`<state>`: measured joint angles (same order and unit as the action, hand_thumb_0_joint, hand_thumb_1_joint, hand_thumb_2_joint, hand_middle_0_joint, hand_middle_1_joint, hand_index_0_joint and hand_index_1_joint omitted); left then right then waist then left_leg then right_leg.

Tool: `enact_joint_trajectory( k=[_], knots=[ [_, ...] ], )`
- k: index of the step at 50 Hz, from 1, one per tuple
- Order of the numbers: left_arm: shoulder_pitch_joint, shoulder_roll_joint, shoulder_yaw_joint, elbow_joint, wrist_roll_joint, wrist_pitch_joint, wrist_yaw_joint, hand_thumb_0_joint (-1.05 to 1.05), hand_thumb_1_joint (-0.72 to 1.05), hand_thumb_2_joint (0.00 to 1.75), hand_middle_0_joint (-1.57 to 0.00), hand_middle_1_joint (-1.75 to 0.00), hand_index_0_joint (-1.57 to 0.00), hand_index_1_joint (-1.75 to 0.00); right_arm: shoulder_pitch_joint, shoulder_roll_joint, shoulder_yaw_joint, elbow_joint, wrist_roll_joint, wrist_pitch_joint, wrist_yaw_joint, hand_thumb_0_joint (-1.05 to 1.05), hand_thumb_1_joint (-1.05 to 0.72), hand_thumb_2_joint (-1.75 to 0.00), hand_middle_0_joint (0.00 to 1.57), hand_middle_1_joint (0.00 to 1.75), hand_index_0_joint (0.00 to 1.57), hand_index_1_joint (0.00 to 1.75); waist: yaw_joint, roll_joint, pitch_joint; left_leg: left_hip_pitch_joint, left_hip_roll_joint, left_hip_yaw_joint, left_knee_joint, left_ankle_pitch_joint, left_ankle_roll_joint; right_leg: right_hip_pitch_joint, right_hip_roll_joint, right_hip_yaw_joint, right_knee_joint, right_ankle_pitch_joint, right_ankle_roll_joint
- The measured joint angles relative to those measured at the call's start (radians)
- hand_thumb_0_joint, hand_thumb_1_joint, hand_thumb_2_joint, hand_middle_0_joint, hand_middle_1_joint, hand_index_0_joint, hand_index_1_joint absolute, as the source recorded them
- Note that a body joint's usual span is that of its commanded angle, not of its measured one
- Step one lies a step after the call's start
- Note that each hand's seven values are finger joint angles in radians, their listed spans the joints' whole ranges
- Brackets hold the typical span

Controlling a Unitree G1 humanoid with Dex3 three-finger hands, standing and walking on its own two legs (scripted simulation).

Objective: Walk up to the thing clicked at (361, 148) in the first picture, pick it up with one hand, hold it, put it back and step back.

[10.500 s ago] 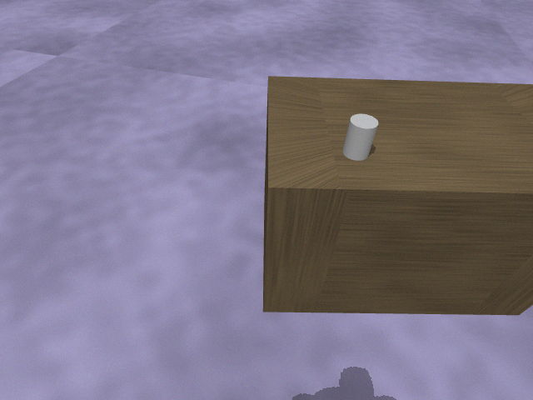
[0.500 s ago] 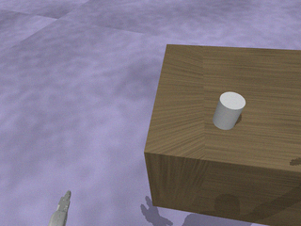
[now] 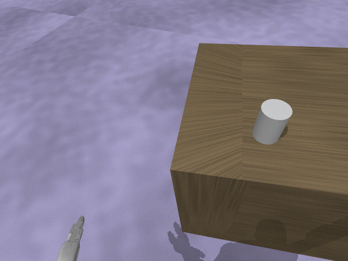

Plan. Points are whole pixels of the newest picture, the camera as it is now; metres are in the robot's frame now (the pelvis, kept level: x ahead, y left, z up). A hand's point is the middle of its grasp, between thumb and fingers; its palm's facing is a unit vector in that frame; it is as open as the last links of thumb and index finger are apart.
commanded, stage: go down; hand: right
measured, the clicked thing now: (270, 122) +0.52 -0.20 +0.01
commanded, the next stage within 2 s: approach in 0.50 s
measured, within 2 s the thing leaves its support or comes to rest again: neither
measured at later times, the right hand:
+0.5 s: hand out of the picture +0.42 -0.39 +0.15, palm faces +0.23 +0.97 +0.00, open 17.6 cm
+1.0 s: hand (338, 134) +0.45 -0.32 +0.07, palm faces +0.12 +0.99 +0.04, open 17.5 cm
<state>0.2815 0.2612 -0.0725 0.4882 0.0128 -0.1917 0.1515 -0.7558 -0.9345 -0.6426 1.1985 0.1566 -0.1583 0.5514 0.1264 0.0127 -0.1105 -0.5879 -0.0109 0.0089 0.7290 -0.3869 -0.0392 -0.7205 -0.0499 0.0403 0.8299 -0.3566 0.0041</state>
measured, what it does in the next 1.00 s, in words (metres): stands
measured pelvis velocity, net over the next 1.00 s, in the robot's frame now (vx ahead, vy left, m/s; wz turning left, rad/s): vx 0.00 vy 0.00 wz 0.00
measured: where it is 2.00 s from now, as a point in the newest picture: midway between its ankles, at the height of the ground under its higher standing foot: outside the picture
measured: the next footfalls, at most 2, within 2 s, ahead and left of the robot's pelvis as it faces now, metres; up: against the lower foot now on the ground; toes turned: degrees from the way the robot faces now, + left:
none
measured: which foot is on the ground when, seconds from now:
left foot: down 0.00-1.00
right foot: down 0.00-1.00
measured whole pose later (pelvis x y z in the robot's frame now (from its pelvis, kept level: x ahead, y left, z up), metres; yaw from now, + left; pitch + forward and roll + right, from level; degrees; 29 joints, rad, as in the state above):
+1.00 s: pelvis +0.00 +0.00 -0.02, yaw +0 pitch +18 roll +4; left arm 0.29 0.24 -0.06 0.39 0.03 -0.19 0.10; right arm -0.75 -0.75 -0.53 1.18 0.17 -0.24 0.48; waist 0.15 0.02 -0.12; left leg -0.73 -0.01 0.01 0.85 -0.43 -0.04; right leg -0.86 -0.05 0.04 0.93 -0.39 0.00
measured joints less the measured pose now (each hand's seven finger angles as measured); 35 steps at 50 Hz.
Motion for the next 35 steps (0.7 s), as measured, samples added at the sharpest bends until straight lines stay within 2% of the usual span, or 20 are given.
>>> enact_joint_trajectory(
  k=[7, 11, 19, 23, 29, 35],
  knots=[
    [-0.004, 0.003, 0.001, -0.012, 0.002, -0.001, -0.002, -0.01, -0.54, 0.07, -0.06, -0.06, -0.05, -0.05, -0.018, -0.022, 0.006, 0.019, -0.01, 0.002, -0.002, -0.01, 0.57, -0.05, 0.05, 0.05, 0.04, 0.05, 0.003, -0.003, 0.002, -0.014, -0.001, 0.001, 0.007, -0.004, -0.001, -0.016, -0.001, 0.001, 0.012, -0.006, -0.002],
    [0.001, 0.0, -0.001, -0.011, 0.004, -0.001, -0.002, -0.01, -0.54, 0.07, -0.06, -0.06, -0.05, -0.05, 0.001, -0.009, -0.004, 0.001, -0.009, 0.009, 0.005, -0.01, 0.57, -0.05, 0.05, 0.05, 0.04, 0.06, 0.001, -0.006, -0.009, -0.018, 0.0, -0.001, 0.008, -0.007, -0.003, -0.02, 0.0, 0.0, 0.014, -0.01, -0.002],
    [-0.004, 0.0, 0.009, -0.01, 0.0, 0.006, -0.004, -0.01, -0.54, 0.07, -0.06, -0.06, -0.05, -0.06, -0.013, 0.001, 0.01, -0.002, -0.007, 0.013, -0.004, -0.01, 0.56, -0.05, 0.05, 0.05, 0.04, 0.05, 0.003, -0.005, -0.011, -0.009, 0.001, 0.002, 0.007, -0.01, -0.003, -0.015, 0.001, 0.002, 0.017, -0.014, -0.004],
    [0.002, 0.0, 0.008, -0.04, 0.0, 0.011, -0.007, -0.01, -0.54, 0.07, -0.06, -0.06, -0.05, -0.05, -0.006, -0.005, 0.003, -0.007, -0.015, 0.016, -0.008, -0.01, 0.56, -0.05, 0.05, 0.05, 0.04, 0.06, 0.003, -0.004, -0.002, -0.014, 0.0, -0.002, 0.006, -0.006, -0.003, -0.017, 0.0, -0.001, 0.014, -0.011, -0.004],
    [0.021, -0.004, 0.007, -0.037, -0.001, 0.01, -0.011, -0.01, -0.54, 0.07, -0.06, -0.06, -0.05, -0.05, 0.016, 0.013, -0.013, -0.044, -0.002, 0.02, -0.004, -0.01, 0.56, -0.05, 0.05, 0.05, 0.04, 0.05, -0.004, -0.004, -0.006, -0.011, 0.0, 0.0, 0.005, -0.008, -0.003, -0.015, 0.0, 0.0, 0.013, -0.013, -0.002],
    [0.004, -0.001, 0.009, -0.005, -0.003, 0.018, -0.005, -0.01, -0.54, 0.06, -0.06, -0.05, -0.05, -0.05, 0.007, 0.011, 0.005, -0.031, -0.002, 0.02, -0.007, -0.01, 0.56, -0.05, 0.05, 0.05, 0.04, 0.05, -0.006, -0.009, -0.007, -0.014, 0.0, 0.002, 0.012, -0.012, -0.002, -0.019, 0.001, 0.003, 0.02, -0.015, -0.003]
  ],
)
